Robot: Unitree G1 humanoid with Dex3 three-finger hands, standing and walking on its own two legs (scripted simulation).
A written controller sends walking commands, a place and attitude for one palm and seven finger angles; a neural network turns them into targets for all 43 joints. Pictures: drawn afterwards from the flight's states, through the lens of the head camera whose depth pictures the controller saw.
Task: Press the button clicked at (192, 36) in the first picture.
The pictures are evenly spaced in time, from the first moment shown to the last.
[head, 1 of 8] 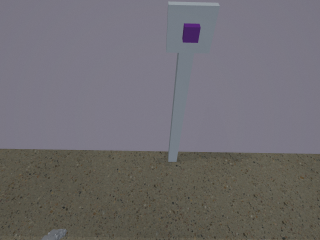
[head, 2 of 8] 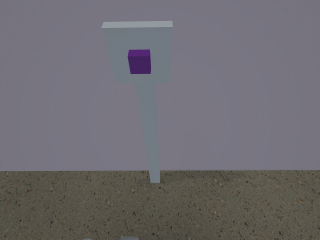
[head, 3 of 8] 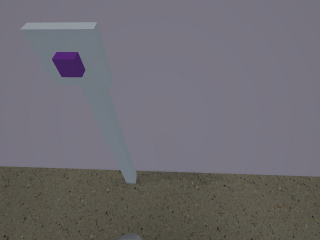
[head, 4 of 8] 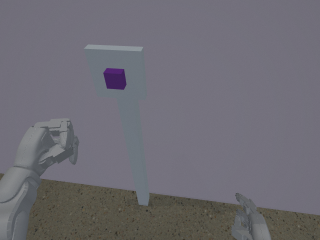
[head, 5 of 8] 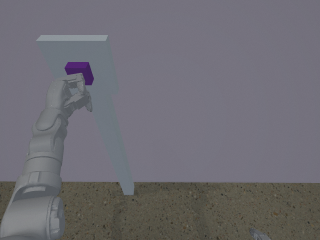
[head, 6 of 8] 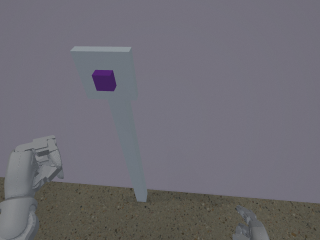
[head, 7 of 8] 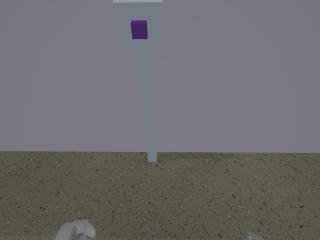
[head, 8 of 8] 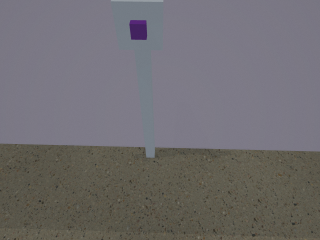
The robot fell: no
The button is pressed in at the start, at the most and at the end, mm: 0 13 0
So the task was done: yes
